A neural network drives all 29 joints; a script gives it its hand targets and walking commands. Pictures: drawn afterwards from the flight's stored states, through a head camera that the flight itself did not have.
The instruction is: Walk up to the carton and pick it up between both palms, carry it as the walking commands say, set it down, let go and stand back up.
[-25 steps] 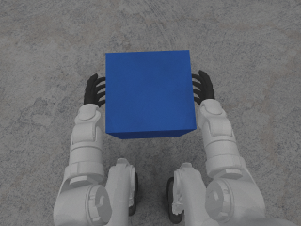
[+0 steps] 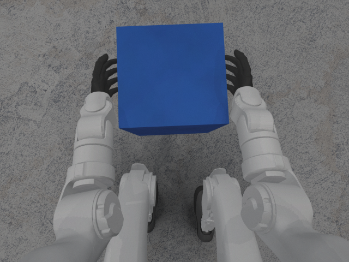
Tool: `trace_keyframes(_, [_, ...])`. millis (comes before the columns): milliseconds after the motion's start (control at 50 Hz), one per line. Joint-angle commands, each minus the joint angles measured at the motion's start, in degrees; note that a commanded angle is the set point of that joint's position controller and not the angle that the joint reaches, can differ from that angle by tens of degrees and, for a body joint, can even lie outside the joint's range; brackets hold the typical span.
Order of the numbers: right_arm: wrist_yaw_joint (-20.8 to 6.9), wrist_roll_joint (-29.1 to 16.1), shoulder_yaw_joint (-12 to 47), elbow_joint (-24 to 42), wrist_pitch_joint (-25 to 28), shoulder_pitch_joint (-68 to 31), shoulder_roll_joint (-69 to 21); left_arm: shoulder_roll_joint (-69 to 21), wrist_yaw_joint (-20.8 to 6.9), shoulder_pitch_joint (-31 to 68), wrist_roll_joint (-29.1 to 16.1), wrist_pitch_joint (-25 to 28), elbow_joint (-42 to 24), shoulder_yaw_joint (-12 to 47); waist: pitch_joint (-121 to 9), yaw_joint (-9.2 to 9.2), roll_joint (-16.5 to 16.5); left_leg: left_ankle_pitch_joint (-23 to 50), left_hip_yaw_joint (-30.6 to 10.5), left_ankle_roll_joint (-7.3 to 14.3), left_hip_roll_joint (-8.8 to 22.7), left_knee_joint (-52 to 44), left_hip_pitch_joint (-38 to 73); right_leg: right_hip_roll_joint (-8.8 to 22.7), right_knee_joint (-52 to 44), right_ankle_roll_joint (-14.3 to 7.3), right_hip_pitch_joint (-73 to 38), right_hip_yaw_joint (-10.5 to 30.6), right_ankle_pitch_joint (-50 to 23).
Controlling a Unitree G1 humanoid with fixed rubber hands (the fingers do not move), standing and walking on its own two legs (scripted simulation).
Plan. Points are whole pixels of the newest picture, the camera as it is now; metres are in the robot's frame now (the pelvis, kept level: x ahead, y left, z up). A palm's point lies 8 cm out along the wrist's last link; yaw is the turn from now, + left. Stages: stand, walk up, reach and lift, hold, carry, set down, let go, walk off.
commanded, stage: set down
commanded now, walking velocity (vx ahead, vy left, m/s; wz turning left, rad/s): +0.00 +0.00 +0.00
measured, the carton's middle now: (171, 91) +0.49 +0.04 -0.17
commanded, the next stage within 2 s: none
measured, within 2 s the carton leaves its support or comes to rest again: rests again in 1.58 s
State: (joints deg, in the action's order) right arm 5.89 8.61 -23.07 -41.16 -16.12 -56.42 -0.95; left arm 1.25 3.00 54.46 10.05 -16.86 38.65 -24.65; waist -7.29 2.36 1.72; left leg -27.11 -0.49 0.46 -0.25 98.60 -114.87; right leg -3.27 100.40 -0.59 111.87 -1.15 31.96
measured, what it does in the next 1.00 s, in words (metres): lowers itself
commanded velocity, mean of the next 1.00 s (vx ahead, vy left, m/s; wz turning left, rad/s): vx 0.00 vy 0.00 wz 0.00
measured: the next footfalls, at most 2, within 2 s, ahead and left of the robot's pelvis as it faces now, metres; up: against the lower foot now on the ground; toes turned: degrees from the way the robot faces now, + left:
none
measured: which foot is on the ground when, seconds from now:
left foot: down 0.00-1.00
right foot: down 0.00-1.00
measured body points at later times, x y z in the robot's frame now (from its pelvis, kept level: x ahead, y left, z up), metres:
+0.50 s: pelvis -0.01 +0.00 -0.06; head +0.31 +0.03 +0.25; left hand +0.50 +0.20 -0.19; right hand +0.52 -0.11 -0.19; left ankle +0.11 +0.11 -0.47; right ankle +0.09 -0.11 -0.47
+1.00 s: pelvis -0.01 +0.00 -0.11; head +0.35 +0.03 +0.16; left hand +0.52 +0.20 -0.28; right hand +0.54 -0.10 -0.28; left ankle +0.11 +0.11 -0.47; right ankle +0.09 -0.11 -0.47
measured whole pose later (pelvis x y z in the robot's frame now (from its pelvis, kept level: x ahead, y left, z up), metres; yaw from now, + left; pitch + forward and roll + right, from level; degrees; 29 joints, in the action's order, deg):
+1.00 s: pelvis -0.01 +0.00 -0.11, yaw +0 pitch +41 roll -2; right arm 9.8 -0.2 -16.3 -49.8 -13.4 -74.7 8.2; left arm 12.2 5.3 74.8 1.6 -14.6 50.1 -17.2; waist 11.8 3.0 1.6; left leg -29.7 -0.1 0.8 -0.7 120.4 -132.0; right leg -4.2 122.7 0.4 128.4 -1.3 35.6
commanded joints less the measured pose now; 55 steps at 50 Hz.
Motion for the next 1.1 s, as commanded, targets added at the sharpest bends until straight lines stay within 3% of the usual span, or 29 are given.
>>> trace_keyframes(0, [-11.07, -6.98, 28.94, 1.78, 2.21, -38.7, -55.67, -54.19, -11.93, 37.66, -7.3, 1.43, -0.89, 30.16, -59.54, 1.54, -1.35, 17.2, 1.52, -1.59, -8.8, -5.63, 38.24, -8.7, -8.32, 1.29, -23.91, 0.03, -14.09])
trace_keyframes(700, [-11.54, -11.84, 29.26, 0.23, 3.9, -52.93, -47.33, -45.95, -12.51, 51.64, -11.47, 2.99, 2.01, 29.8, -57.85, 1.71, -1.63, 19.17, 2.11, -1.0, -6.85, 9.66, 30.66, -7.18, 7.53, 0.98, -13.92, -1.44, -14.63])
trace_keyframes(920, [-11.43, -14.85, 31.14, -0.18, 5.22, -56.84, -45.05, -42.98, -12.76, 55.22, -14.56, 4.46, 2.87, 31.17, -56.08, 2.14, -1.38, 21.18, 2.19, -0.7, -6.1, 14.94, 29.58, -6.95, 12.55, 1.04, -12.84, -1.52, -16.08])
trace_keyframes(1080, [-10.61, -17.47, 33.72, 3.57, 6.22, -60.04, -44.73, -44.86, -12.84, 56.16, -18.66, 5.02, 2.99, 33.29, -61.85, 0.93, -0.83, 25.73, 2.16, -0.57, -6.32, 17.73, 32.34, -6.74, 14.9, 1.09, -15.98, -1.97, -20.13])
